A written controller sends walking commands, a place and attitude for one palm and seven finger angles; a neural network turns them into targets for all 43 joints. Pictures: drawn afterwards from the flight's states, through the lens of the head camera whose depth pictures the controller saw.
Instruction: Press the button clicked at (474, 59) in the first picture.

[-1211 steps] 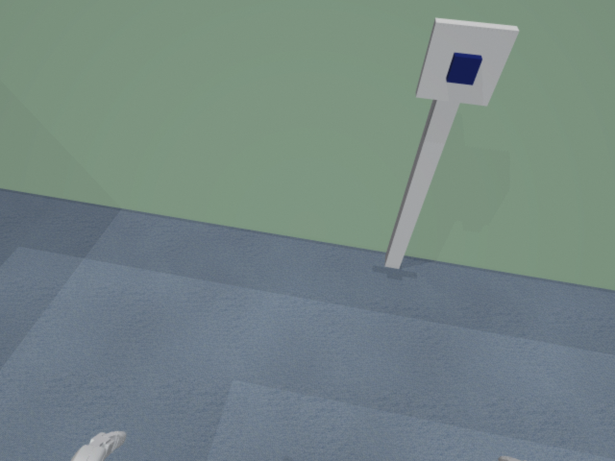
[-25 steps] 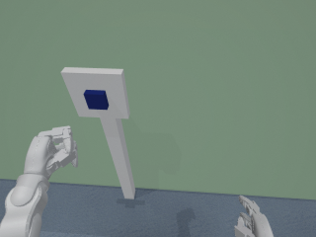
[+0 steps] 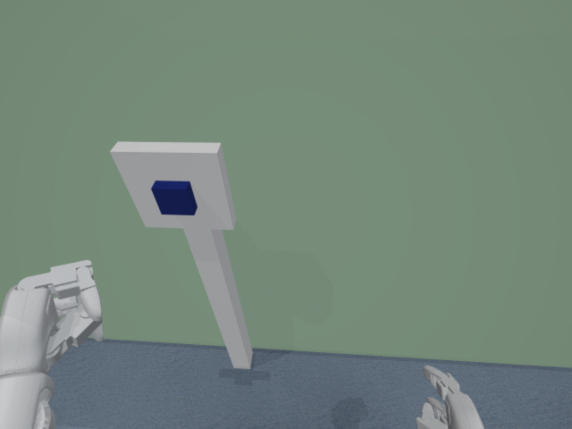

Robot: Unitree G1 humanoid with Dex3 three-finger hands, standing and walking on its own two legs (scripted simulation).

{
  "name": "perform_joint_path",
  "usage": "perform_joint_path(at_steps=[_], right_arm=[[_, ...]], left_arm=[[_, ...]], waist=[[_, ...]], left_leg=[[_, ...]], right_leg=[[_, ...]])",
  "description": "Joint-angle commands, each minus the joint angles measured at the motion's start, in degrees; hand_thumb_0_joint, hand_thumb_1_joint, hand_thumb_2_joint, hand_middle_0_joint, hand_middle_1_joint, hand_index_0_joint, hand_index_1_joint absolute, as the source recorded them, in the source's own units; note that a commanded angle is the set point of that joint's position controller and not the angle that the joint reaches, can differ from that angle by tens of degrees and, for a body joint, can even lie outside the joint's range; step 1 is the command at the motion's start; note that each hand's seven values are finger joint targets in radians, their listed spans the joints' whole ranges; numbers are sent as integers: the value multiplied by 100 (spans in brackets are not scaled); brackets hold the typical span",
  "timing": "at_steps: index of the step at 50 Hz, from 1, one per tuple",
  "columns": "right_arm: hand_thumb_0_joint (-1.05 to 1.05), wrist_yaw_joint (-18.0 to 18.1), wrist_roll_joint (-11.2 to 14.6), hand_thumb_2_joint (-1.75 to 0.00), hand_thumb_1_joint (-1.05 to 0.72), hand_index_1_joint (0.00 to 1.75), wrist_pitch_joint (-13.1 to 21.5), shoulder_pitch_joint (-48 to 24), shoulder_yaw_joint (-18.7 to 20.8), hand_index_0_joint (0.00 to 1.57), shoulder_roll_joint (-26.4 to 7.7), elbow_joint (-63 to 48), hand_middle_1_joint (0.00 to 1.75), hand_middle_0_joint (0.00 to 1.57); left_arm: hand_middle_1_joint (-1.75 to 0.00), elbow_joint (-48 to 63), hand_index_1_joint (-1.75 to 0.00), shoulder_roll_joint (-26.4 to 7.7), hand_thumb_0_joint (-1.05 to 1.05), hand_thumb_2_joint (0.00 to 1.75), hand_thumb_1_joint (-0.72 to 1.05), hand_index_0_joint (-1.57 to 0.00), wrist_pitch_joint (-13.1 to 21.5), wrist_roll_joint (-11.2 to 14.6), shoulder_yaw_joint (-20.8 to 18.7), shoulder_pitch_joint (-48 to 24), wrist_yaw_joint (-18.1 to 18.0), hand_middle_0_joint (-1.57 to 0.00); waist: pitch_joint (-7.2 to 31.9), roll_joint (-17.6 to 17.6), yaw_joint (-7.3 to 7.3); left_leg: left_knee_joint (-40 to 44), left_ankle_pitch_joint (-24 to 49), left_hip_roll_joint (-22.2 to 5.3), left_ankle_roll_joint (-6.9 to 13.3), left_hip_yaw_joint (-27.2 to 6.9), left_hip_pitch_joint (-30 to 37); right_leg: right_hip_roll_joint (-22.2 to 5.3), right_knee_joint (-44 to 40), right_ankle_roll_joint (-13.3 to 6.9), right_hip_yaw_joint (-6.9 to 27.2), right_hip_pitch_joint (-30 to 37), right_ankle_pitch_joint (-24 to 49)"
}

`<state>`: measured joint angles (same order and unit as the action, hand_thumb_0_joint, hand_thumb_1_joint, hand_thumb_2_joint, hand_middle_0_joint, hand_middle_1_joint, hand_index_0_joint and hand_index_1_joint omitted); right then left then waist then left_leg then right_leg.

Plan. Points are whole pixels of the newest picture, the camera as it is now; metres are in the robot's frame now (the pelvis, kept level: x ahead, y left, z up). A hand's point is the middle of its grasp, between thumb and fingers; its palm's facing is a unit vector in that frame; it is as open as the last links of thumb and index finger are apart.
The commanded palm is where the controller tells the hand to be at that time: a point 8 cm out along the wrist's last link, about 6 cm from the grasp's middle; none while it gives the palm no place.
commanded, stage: draw the hand back to the body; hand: left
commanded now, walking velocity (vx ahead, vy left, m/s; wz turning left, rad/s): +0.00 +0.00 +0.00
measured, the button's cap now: (175, 197) +0.46 +0.25 +0.08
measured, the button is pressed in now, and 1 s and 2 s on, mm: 0 0 0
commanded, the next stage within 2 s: step back with the hand held close in 0.42 s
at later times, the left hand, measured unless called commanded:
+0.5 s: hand (80, 325) +0.17 +0.23 +0.16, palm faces +0.37 -0.85 -0.37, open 3.1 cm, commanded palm +0.12 +0.28 +0.18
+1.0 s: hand (41, 338) +0.16 +0.27 +0.16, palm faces +0.27 -0.82 -0.50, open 3.1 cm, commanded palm +0.10 +0.31 +0.17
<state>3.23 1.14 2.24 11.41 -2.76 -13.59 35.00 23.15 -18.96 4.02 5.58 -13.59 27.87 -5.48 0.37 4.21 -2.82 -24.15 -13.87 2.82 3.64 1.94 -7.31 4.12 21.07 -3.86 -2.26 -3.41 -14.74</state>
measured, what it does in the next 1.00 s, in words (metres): shifts its weight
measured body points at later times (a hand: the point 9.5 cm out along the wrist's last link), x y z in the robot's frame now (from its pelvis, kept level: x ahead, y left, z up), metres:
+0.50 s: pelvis +0.00 +0.00 +0.00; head -0.02 -0.02 +0.45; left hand +0.15 +0.28 +0.18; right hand +0.19 -0.22 -0.08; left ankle -0.01 +0.08 -0.74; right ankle -0.03 -0.07 -0.74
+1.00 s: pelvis -0.04 +0.03 -0.01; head -0.03 +0.04 +0.44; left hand +0.14 +0.31 +0.19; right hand +0.12 -0.22 -0.08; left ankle -0.01 +0.08 -0.74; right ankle -0.03 -0.07 -0.74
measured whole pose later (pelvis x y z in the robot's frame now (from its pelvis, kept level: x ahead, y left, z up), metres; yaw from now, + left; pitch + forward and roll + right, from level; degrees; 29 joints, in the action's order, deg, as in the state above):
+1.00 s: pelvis -0.04 +0.03 -0.01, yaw -2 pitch +1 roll -1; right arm 3.3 1.7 -2.2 11.8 0.4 -14.0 29.9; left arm 34.1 -25.5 10.1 3.7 -22.0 36.4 -6.1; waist -0.6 0.2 -0.1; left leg -28.2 -12.0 3.7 6.4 5.2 -17.2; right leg 2.7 28.7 -1.1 0.1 -15.5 -13.7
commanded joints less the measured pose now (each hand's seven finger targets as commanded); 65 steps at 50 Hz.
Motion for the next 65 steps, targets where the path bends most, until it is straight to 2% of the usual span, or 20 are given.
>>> perform_joint_path(at_steps=[1,7,11,15,22,25,27,28,29,31,33,36,39,44,46,50,53,57,61,65], right_arm=[[0,5,-28,-90,-90,30,344,-841,296,20,-606,-1049,30,20],[0,17,-14,-90,-90,30,400,-838,304,20,-573,-1072,30,20],[0,30,-27,-90,-90,30,354,-794,335,20,-575,-1023,30,20],[0,66,-46,-90,-90,30,349,-803,335,20,-594,-1017,30,20],[0,75,-50,-90,-90,30,415,-829,300,20,-556,-1032,30,20],[0,63,-55,-90,-90,30,426,-826,298,20,-568,-1003,30,20],[0,62,-63,-90,-90,30,378,-796,308,20,-564,-911,30,20],[0,28,34,-90,-90,30,240,-652,404,20,-739,-1189,30,20],[0,48,-4,-90,-90,30,188,-669,385,20,-656,-1080,30,20],[0,-1,-15,-90,-90,30,25,-664,413,20,-674,-1075,30,20],[0,-38,10,-90,-90,30,-73,-653,467,20,-723,-1137,30,20],[0,-26,27,-90,-90,30,-171,-666,503,20,-755,-1273,30,20],[0,14,22,-90,-90,30,-209,-732,522,20,-747,-1391,30,20],[0,43,44,-90,-90,30,-188,-666,562,20,-731,-1500,30,20],[0,37,40,-90,-90,30,-161,-601,573,20,-716,-1505,30,20],[0,19,5,-90,-90,30,-34,-530,598,20,-785,-1451,30,20],[0,34,-21,-90,-90,30,68,-483,625,20,-835,-1430,30,20],[0,69,-32,-90,-90,30,125,-442,628,20,-852,-1452,30,20],[0,86,-70,-90,-90,30,186,-433,617,20,-822,-1457,30,20],[0,94,-121,-90,-90,30,294,-410,589,20,-761,-1425,30,20]], left_arm=[[-150,1555,-150,-1034,0,90,90,-130,402,-9,-803,-110,-80,-130],[-150,1887,-150,-1072,0,90,90,-130,467,-12,-958,234,-91,-130],[-150,1556,-150,-850,0,90,90,-130,416,-18,-804,246,-65,-130],[-150,1598,-150,-911,0,90,90,-130,443,-31,-816,45,-71,-130],[-150,1881,-150,-971,0,90,90,-130,474,-47,-854,39,-120,-130],[-150,1812,-150,-971,0,90,90,-130,450,-42,-872,81,-119,-130],[-150,1338,-150,-871,0,90,90,-130,400,-58,-802,-14,-114,-130],[-150,1968,-150,-1744,0,90,90,-130,647,-90,-1714,-858,-156,-130],[-150,1790,-150,-1738,0,90,90,-130,757,-114,-1735,-816,-161,-130],[-150,1089,-150,-944,0,90,90,-130,690,-125,-1080,128,-69,-130],[-150,1114,-150,-812,0,90,90,-130,685,-138,-919,333,-31,-130],[-150,1512,-150,-939,0,90,90,-130,708,-167,-942,504,-50,-130],[-150,2001,-150,-1395,0,90,90,-130,763,-178,-1351,562,-131,-130],[-150,2298,-150,-1623,0,90,90,-130,889,-157,-1708,841,-215,-130],[-150,2197,-150,-1457,0,90,90,-130,913,-156,-1629,984,-210,-130],[-150,2028,-150,-1220,0,90,90,-130,953,-204,-1439,975,-171,-130],[-150,1892,-150,-1148,0,90,90,-130,985,-309,-1420,786,-184,-130],[-150,1964,-150,-1143,0,90,90,-130,1031,-431,-1414,431,-203,-130],[-150,2261,-150,-1159,0,90,90,-130,1107,-520,-1433,192,-239,-130],[-150,2503,-150,-1252,0,90,90,-130,1209,-551,-1583,210,-280,-130]], waist=[[548,-145,-54],[413,-109,-83],[79,-272,-11],[150,-307,-14],[381,78,-62],[293,36,-60],[43,-261,1],[-150,-244,135],[-237,-209,163],[8,-562,199],[260,-401,214],[633,-260,199],[880,-264,155],[1061,-53,147],[997,-1,169],[664,234,201],[284,40,238],[106,-388,283],[119,-224,286],[247,65,264]], left_leg=[[151,1769,-373,-102,-417,401],[86,1743,-367,-110,-399,402],[162,1451,-385,-102,-402,347],[190,1215,-369,-71,-401,365],[148,1435,-349,-102,-402,419],[179,1445,-367,-119,-418,378],[240,1278,-372,-122,-430,316],[30,799,-518,50,-623,45],[-78,640,-495,39,-688,-18],[-77,842,-532,54,-653,69],[-5,1095,-617,66,-605,126],[86,1599,-741,91,-618,62],[132,1763,-794,101,-695,-217],[164,1796,-913,98,-872,-759],[209,1760,-998,102,-947,-929],[600,847,-1297,198,-1209,-1547],[972,-846,-1492,369,-1435,-2521],[1046,-2434,-1404,423,-1572,-3376],[975,-2897,-1299,370,-1585,-3500],[1063,-2830,-1385,382,-1702,-3569]], right_leg=[[-429,-295,207,459,-127,1757],[-419,-376,211,504,-255,1768],[-408,-408,220,483,-440,1471],[-417,-494,224,512,-436,1249],[-432,-442,193,551,-270,1496],[-419,-439,190,525,-279,1473],[-398,-462,195,469,-444,1273],[-709,-681,375,1220,-959,1447],[-867,-771,320,1324,-1056,1504],[-888,-610,418,1165,-995,1604],[-838,-443,531,1028,-942,1717],[-763,-51,591,836,-756,2046],[-705,257,548,808,-529,2156],[-624,704,418,817,-221,2047],[-586,850,380,819,-240,1791],[-437,1264,381,730,-335,648],[-355,1531,382,747,-67,308],[-420,1542,326,961,237,218],[-466,1534,232,1031,72,-348],[-341,1765,256,889,244,-52]])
